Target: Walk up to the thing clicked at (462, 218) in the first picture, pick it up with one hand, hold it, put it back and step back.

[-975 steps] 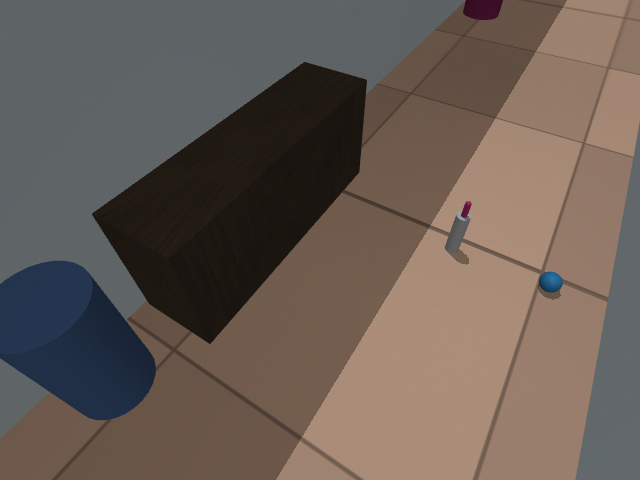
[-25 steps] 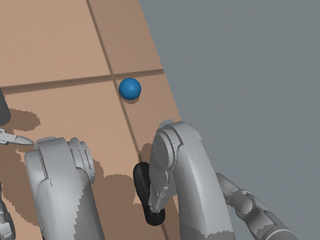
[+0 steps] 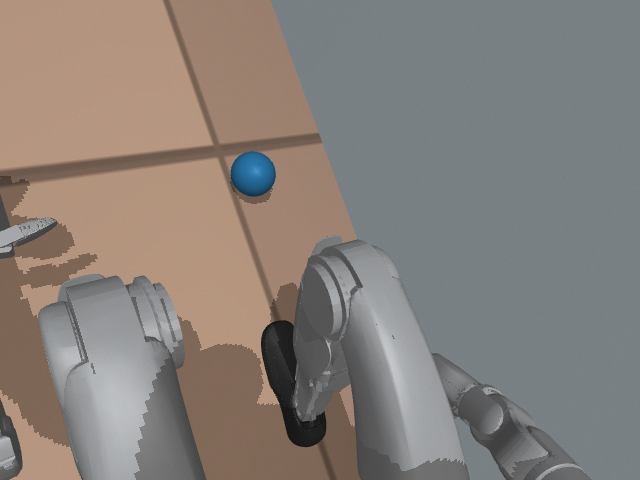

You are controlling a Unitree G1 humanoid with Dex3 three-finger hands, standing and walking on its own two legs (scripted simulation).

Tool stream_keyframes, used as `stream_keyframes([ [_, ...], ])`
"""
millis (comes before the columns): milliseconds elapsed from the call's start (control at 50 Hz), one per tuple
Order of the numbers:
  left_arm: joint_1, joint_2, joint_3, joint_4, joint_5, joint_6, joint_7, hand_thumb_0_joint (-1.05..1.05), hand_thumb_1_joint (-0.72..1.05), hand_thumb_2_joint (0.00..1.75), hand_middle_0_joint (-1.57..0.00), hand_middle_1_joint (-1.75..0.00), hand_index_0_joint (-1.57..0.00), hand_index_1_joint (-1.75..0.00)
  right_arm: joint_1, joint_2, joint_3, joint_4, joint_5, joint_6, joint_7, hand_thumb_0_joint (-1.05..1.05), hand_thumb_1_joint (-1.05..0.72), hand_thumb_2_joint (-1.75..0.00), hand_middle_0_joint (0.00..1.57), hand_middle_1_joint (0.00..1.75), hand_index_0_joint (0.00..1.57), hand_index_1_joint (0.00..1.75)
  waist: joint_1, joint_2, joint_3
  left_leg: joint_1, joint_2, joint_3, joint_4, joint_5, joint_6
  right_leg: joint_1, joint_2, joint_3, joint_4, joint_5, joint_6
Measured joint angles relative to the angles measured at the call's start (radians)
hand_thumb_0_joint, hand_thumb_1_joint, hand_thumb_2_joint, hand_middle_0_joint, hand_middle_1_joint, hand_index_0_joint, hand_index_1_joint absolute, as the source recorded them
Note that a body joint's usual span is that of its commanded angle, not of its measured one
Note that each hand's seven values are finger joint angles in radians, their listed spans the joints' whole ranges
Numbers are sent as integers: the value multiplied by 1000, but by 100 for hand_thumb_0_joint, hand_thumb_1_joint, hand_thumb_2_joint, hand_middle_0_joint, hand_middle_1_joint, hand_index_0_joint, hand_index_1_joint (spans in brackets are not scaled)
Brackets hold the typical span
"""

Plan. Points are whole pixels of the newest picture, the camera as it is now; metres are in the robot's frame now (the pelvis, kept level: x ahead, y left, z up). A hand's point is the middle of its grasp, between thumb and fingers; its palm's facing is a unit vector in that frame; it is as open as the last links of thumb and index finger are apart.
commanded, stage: close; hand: left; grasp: from the side
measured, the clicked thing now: out of the picture +0.43 +0.28 -0.16
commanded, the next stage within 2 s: settle in 0.40 s
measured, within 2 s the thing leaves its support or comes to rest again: leaves its support in 0.82 s
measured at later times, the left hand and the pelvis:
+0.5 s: hand out of the picture +0.42 +0.27 -0.15, palm faces +0.27 -0.96 +0.00, open 7.6 cm; pelvis +0.00 +0.00 +0.00, yaw +0 degrees
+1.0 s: hand out of the picture +0.39 +0.27 -0.10, palm faces +0.24 -0.97 -0.06, open 7.4 cm; pelvis +0.00 -0.01 +0.02, yaw +2 degrees
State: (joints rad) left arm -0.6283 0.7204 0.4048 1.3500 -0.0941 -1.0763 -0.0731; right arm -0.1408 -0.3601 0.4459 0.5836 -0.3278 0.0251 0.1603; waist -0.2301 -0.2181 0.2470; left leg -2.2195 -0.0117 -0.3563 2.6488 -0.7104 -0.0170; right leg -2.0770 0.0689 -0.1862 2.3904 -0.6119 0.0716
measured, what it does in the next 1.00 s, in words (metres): stands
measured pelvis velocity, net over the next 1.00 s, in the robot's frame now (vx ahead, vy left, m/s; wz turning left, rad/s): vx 0.00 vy -0.01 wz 0.04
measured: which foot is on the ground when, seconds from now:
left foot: down 0.00-1.00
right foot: down 0.00-1.00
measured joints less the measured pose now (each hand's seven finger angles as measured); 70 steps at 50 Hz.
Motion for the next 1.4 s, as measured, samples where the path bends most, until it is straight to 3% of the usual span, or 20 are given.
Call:
stream_keyframes([
  [300, 0, -6, -22, -24, 7, 6, 23, 0, 25, 61, -65, -61, -66, -60, -6, 5, -7, 9, 0, 1, 2, 0, -88, -89, 20, 30, 20, 30, 9, -1, -3, -3, -1, -1, 0, -5, -1, -2, -2, 0, 0, -5, 4],
  [560, 11, -7, -40, -63, 4, 19, 37, 0, 15, 71, -78, -85, -83, -84, -11, 9, -19, 7, 3, 4, 8, 0, -88, -89, 20, 30, 20, 30, 11, 0, -5, -9, -5, -2, -1, -6, -4, -6, -6, -1, 0, -8, 8],
  [680, 27, -16, -50, -116, 21, 60, 34, 1, 9, 81, -82, -97, -85, -92, 1, 14, -33, 7, 10, 12, 9, 0, -90, -89, 20, 30, 20, 30, 20, 2, -11, -10, -5, 1, -7, -7, -6, -8, -9, -1, -2, -11, 2],
  [920, 144, -117, -61, -360, 43, 195, 46, 2, 3, 93, -81, -106, -84, -102, 48, 33, -108, 2, 49, 24, 2, 0, -91, -89, 20, 30, 20, 30, 51, 41, -64, -6, -5, 36, -55, 1, -7, -10, -27, 21, -23, -19, -2],
  [1040, 145, -137, -92, -434, 43, 261, 39, 2, 1, 97, -81, -109, -84, -105, 65, 35, -161, 2, 82, 26, -7, 0, -91, -89, 20, 30, 20, 30, 68, 84, -118, -10, -4, 69, -97, 18, -4, -20, -39, 41, -41, -17, -15],
  [1240, 144, -221, -131, -504, -12, 364, -36, 2, 0, 99, -83, -107, -86, -103, 118, 34, -260, 25, 166, 29, -23, 0, -90, -89, 20, 30, 20, 30, 103, 165, -232, -25, 2, 128, -157, 29, 7, -52, -53, 86, -62, -25, -14],
  [1400, 189, -285, -141, -594, -25, 430, -80, 2, -1, 100, -84, -106, -86, -103, 159, 51, -321, 51, 218, 33, -48, 1, -89, -88, 20, 30, 20, 30, 123, 187, -282, -16, 6, 169, -212, 16, -2, -68, -65, 118, -79, -47, -16],
])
